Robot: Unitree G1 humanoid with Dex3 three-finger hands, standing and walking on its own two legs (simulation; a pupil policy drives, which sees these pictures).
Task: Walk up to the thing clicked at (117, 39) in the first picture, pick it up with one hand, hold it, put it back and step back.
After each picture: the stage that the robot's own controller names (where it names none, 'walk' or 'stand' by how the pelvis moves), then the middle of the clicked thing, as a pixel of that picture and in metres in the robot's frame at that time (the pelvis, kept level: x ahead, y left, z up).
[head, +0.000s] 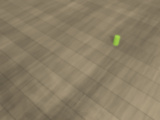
stand; (116, 40) +1.47 -0.42 -0.72
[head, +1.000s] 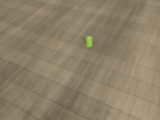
walk; (89, 41) +1.39 +0.01 -0.70
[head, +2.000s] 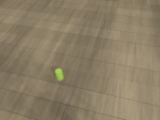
walk; (59, 74) +0.88 +0.28 -0.71
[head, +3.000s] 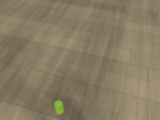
walk; (59, 107) +0.53 +0.19 -0.68
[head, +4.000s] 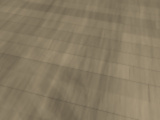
stand; out of the picture +0.33 +0.20 -0.71
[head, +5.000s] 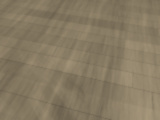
stand; out of the picture +0.31 +0.18 -0.72
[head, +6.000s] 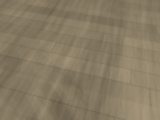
stand; out of the picture +0.33 +0.19 -0.73
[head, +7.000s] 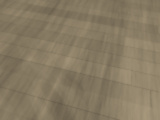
stand; out of the picture +0.31 +0.19 -0.73
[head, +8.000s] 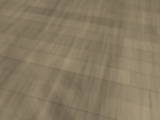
go down; out of the picture +0.31 +0.19 -0.73
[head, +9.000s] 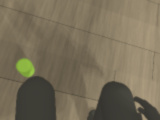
go down; (26, 68) +0.39 +0.24 -0.34
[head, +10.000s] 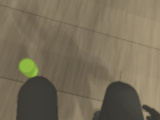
approach; (29, 68) +0.38 +0.25 -0.31
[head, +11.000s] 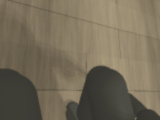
close in; out of the picture +0.35 +0.29 -0.22
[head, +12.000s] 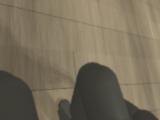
close; out of the picture +0.36 +0.29 -0.21
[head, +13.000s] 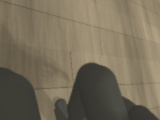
lift; out of the picture +0.35 +0.30 -0.22
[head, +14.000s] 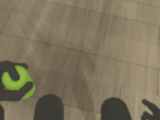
lift; (20, 83) +0.32 +0.22 -0.03
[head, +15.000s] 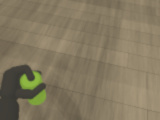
hold; (34, 88) +0.33 +0.18 -0.01
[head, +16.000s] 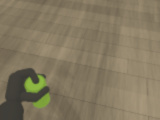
hold; (38, 91) +0.32 +0.17 -0.01
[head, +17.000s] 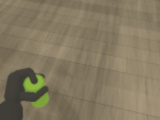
hold; (37, 91) +0.33 +0.17 -0.02
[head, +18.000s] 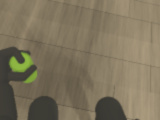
crouch; (24, 68) +0.39 +0.20 -0.09
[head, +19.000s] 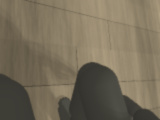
lower; out of the picture +0.37 +0.30 -0.22
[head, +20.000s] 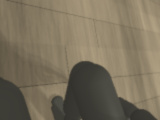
lower; out of the picture +0.39 +0.31 -0.22
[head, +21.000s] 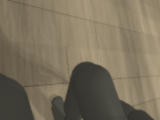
lower; out of the picture +0.38 +0.31 -0.22
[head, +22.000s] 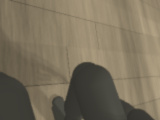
lower; out of the picture +0.38 +0.31 -0.22
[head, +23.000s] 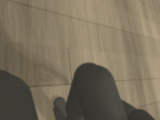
loosen; out of the picture +0.37 +0.31 -0.22
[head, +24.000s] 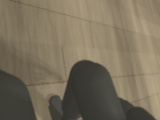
withdraw; out of the picture +0.36 +0.30 -0.22
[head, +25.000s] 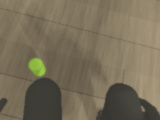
walk; (37, 67) +0.41 +0.24 -0.34
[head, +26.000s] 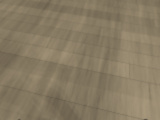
stand; out of the picture +0.33 +0.18 -0.66
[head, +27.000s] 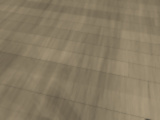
stand; out of the picture +0.35 +0.20 -0.67
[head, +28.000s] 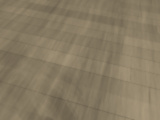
stand; out of the picture +0.36 +0.18 -0.70
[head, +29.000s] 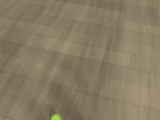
walk; out of the picture +0.39 +0.19 -0.71
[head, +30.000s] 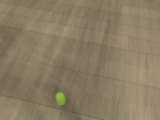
walk; (60, 98) +0.50 +0.16 -0.69
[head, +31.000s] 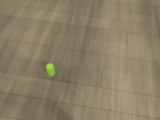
walk; (50, 69) +0.78 +0.27 -0.69
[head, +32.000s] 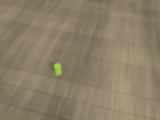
stand; (57, 69) +0.96 +0.23 -0.71
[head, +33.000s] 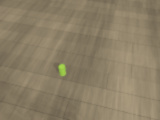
stand; (62, 70) +0.97 +0.21 -0.73
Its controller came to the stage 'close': yes
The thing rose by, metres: 0.70
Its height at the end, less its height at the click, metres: +0.00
